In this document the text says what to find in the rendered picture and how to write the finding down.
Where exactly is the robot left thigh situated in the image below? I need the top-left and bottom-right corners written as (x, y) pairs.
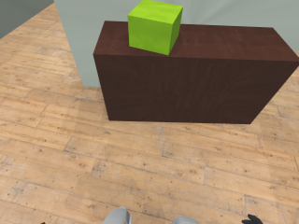
top-left (101, 208), bottom-right (133, 224)

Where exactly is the pedestal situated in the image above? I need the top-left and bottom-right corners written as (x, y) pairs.
top-left (93, 21), bottom-right (299, 124)

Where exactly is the right robot hand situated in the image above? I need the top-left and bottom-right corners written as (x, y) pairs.
top-left (241, 214), bottom-right (263, 224)

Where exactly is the carton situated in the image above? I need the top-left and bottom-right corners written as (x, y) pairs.
top-left (127, 0), bottom-right (183, 55)

